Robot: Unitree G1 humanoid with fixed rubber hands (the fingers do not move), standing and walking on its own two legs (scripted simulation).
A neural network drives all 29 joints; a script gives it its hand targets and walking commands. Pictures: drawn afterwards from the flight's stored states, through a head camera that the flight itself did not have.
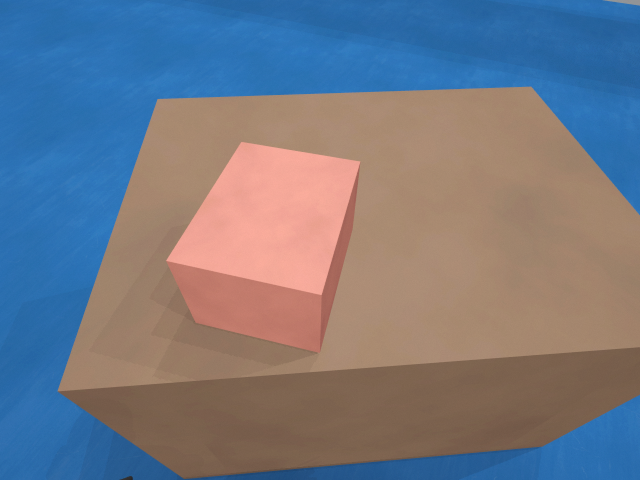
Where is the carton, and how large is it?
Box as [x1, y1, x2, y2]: [166, 142, 359, 352]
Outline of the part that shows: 241,142 166,261 196,322 319,352 352,228 359,161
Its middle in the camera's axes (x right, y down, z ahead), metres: -0.06 +0.00 +0.60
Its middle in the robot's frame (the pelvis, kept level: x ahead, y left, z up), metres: +0.47 +0.07 +0.01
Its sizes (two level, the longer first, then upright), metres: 0.252 0.197 0.157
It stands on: a pedestal, 0.68 m high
